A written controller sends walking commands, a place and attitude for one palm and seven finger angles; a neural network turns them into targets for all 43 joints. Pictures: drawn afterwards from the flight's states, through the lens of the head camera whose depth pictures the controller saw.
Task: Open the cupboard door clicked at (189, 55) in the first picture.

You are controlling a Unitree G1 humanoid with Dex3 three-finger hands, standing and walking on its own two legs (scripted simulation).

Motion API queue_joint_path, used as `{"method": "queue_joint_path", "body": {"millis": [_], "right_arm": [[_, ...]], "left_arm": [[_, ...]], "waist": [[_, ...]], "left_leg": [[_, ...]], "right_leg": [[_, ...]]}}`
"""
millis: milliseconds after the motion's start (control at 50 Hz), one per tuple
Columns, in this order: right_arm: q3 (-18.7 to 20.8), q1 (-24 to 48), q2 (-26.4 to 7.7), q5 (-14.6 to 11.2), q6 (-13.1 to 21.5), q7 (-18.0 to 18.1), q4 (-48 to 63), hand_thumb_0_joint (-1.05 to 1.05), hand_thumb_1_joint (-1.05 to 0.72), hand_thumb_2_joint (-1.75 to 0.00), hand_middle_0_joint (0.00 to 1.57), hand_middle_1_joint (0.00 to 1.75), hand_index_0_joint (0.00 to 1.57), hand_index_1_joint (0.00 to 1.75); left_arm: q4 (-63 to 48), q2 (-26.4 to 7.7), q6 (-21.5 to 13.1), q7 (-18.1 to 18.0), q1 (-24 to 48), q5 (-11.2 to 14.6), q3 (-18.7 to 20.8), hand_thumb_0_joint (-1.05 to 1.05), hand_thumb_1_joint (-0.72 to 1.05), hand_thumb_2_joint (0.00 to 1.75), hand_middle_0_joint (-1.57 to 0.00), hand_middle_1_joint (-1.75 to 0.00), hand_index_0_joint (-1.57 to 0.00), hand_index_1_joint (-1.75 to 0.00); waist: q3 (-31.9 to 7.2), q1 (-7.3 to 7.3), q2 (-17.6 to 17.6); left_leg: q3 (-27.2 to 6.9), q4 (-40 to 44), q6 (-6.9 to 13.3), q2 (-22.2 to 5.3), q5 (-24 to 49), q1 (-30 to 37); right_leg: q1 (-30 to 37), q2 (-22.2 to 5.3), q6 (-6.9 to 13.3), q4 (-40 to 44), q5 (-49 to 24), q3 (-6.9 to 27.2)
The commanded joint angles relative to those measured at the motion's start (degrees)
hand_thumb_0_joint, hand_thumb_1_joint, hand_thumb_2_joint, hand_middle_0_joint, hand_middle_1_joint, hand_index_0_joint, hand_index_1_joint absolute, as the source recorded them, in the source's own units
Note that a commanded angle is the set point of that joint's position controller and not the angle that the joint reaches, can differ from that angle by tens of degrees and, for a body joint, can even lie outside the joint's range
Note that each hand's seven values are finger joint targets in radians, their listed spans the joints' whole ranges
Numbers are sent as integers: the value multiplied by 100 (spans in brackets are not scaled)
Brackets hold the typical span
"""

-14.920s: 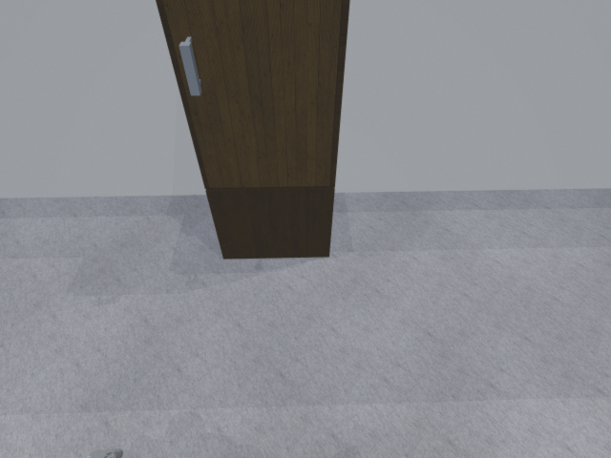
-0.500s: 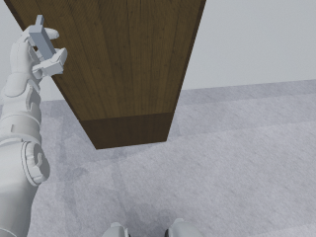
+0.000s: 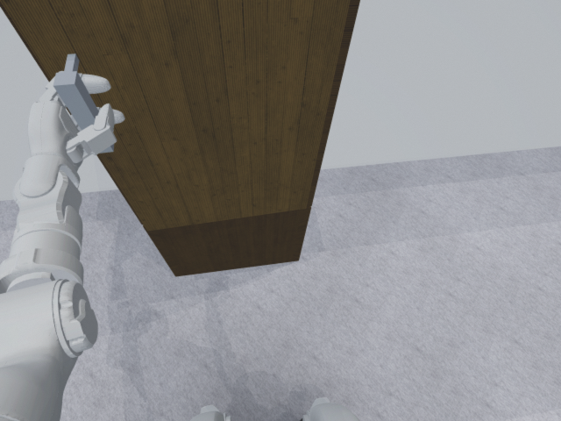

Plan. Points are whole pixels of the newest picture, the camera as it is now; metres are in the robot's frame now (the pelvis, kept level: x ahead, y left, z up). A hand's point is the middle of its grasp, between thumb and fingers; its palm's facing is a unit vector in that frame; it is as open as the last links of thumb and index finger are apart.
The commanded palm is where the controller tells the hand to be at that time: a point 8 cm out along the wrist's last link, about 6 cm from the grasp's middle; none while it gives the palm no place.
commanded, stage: pull the door open along its arc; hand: left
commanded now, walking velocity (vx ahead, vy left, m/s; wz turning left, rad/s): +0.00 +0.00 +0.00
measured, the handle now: (89, 105) +0.54 +0.23 +0.11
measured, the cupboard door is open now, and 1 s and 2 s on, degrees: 2 43 43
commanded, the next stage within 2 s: open thumb and fingers to let go in 0.70 s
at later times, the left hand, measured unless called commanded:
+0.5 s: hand (164, 225) +0.34 +0.11 +0.11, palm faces +0.45 -0.89 +0.02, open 5.8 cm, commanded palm +0.28 +0.15 +0.11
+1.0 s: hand (212, 263) +0.29 +0.06 +0.12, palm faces +0.45 -0.89 -0.02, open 6.7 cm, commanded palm +0.24 +0.09 +0.11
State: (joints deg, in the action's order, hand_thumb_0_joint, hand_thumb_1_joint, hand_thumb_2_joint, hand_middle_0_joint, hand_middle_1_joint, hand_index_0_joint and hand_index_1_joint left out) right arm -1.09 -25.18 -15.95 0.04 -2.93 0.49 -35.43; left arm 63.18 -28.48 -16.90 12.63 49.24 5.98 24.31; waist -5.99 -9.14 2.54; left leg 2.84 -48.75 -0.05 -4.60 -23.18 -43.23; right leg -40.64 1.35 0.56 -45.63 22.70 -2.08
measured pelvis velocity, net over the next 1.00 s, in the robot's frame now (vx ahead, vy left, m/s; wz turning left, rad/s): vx -0.01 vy -0.04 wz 0.09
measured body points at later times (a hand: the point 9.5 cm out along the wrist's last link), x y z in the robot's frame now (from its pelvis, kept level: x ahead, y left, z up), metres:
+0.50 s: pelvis +0.01 -0.01 +0.02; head +0.03 -0.03 +0.47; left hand +0.31 +0.16 +0.11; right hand +0.20 -0.22 -0.08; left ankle -0.01 +0.12 -0.70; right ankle -0.02 -0.12 -0.70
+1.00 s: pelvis -0.01 -0.04 +0.02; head -0.01 -0.07 +0.47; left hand +0.26 +0.10 +0.12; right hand +0.19 -0.24 -0.08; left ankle -0.01 +0.12 -0.70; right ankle -0.02 -0.12 -0.70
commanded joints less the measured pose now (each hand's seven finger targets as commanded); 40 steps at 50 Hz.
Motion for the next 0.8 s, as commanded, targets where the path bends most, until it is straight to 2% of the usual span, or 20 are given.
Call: {"method": "queue_joint_path", "body": {"millis": [0,40,80,100,120,160,180,200,260,300,340,360,380,440,460,520,560,680,760,780], "right_arm": [[361,-470,-885,-64,101,23,564,0,-90,-90,20,30,20,30],[381,-318,-854,-101,123,6,689,0,-90,-90,20,30,20,30],[386,-175,-790,-132,152,-6,790,0,-90,-90,20,30,20,30],[375,-83,-752,-155,177,-26,846,0,-90,-90,20,30,20,30],[372,29,-743,-182,197,-31,872,0,-90,-90,20,30,20,30],[387,164,-719,-194,244,-24,926,0,-90,-90,20,30,20,30],[411,384,-503,-152,335,-54,923,0,-90,-90,20,30,20,30],[397,494,-469,-138,426,-120,918,0,-90,-90,20,30,20,30],[421,668,-422,-17,529,-242,861,0,-90,-90,20,30,20,30],[408,909,-309,71,507,-288,878,0,-90,-90,20,30,20,30],[392,1171,-254,168,441,-283,903,0,-90,-90,20,30,20,30],[396,1234,-243,214,400,-259,914,0,-90,-90,20,30,20,30],[388,1370,-209,235,359,-230,970,0,-90,-90,20,30,20,30],[323,1654,-127,282,238,-77,1011,0,-90,-90,20,30,20,30],[310,1691,-125,302,207,-12,992,0,-90,-90,20,30,20,30],[252,1960,18,328,144,44,1076,0,-90,-90,20,30,20,30],[237,2033,75,319,113,23,1109,0,-90,-90,20,30,20,30],[164,2389,186,287,78,-161,1223,0,-90,-90,20,30,20,30],[127,2589,188,285,73,-94,1058,0,-90,-90,20,30,20,30],[104,2662,157,305,72,-38,970,0,-90,-90,20,30,20,30]], "left_arm": [[-1865,-1228,-371,106,1184,274,63,0,90,90,-40,-135,-40,-135],[-2406,-1031,-306,97,688,418,17,0,90,90,-40,-135,-40,-135],[-2965,-834,-247,65,32,518,-34,0,90,90,-40,-135,-40,-135],[-3143,-572,-176,58,-419,581,-180,0,90,90,-40,-135,-40,-135],[-3327,-396,-112,33,-591,616,-315,0,90,90,-40,-135,-40,-135],[-3940,-191,-65,-65,-836,636,-482,0,90,90,-40,-135,-40,-135],[-4491,1,34,-983,-828,1004,331,0,90,90,-40,-135,-40,-135],[-4669,746,163,-1434,-1369,857,-308,0,90,90,-40,-135,-40,-135],[-5546,1227,348,-2564,-2157,393,-631,0,90,90,-40,-135,-40,-135],[-6152,1782,505,-3198,-2311,15,-1138,0,90,90,-40,-135,-40,-135],[-6496,2259,734,-3794,-2490,-355,-1619,0,90,90,-40,-135,-40,-135],[-6651,2443,853,-4060,-2587,-542,-1836,0,90,90,-40,-135,-40,-135],[-6834,2676,961,-4203,-2786,-640,-2086,0,90,90,-40,-135,-40,-135],[-7176,3090,1154,-4355,-2968,-859,-2690,0,90,90,-40,-135,-40,-135],[-7135,3090,1190,-4381,-3052,-910,-2757,0,90,90,-40,-135,-40,-135],[-7626,3435,1178,-4357,-3584,-970,-3181,0,90,90,-40,-135,-40,-135],[-7785,3592,1197,-4358,-4118,-1051,-3448,0,90,90,-40,-135,-40,-135],[-8528,4114,1387,-4462,-5260,-1047,-4147,0,90,90,-40,-135,-40,-135],[-8191,3959,1533,-4692,-4398,-980,-3901,0,90,90,-40,-135,-40,-135],[-7993,3773,1524,-4774,-3802,-929,-3679,0,90,90,-40,-135,-40,-135]], "waist": [[-2549,370,213],[-2619,477,61],[-2644,611,200],[-2432,663,61],[-2188,641,-21],[-2154,654,37],[-2159,1147,-122],[-2011,980,6],[-1900,996,-330],[-1930,1008,-23],[-1710,957,-138],[-1662,919,-444],[-1648,930,-388],[-1349,857,-573],[-1175,808,-941],[-1131,927,-618],[-989,947,-751],[-719,1004,-371],[-417,944,-757],[-322,897,-794]], "left_leg": [[-204,410,222,346,2713,1887],[-142,514,239,373,2693,1868],[-98,567,240,374,3065,2024],[-81,615,241,374,3105,1988],[-56,675,236,371,2945,1966],[-65,722,243,372,3028,2133],[-44,767,160,423,2905,1928],[-31,841,110,415,2939,2095],[-54,866,94,381,3130,2202],[-32,913,58,388,3105,2352],[-55,964,46,379,2877,2388],[-92,990,54,357,2798,2416],[-83,1047,36,357,2618,2448],[-96,1127,47,377,2223,2558],[-139,1141,75,366,2108,2563],[-121,1193,69,411,2153,2751],[-176,1189,65,385,2208,2799],[-215,1099,49,409,2140,2855],[-298,1037,45,479,1673,2680],[-302,1020,58,520,1472,2629]], "right_leg": [[1578,212,24,400,-3117,29],[1922,190,14,455,-3306,56],[2154,154,29,449,-3679,64],[2211,142,22,483,-3755,44],[2167,141,10,537,-3692,23],[2188,133,16,569,-3622,20],[2285,132,-28,679,-3464,-78],[2262,138,-30,667,-3377,-126],[2376,95,-12,671,-3414,-181],[2426,28,6,663,-3360,-171],[2389,-17,18,722,-3123,-175],[2450,-31,20,775,-3041,-186],[2478,-61,20,815,-2928,-166],[2473,-122,22,1031,-2658,-108],[2474,-135,2,1145,-2582,-87],[2633,-201,24,1207,-2728,-36],[2706,-227,35,1252,-2833,-44],[2736,-284,64,1277,-2908,-53],[2485,-319,30,1503,-2251,37],[2308,-361,-8,1601,-1939,120]]}}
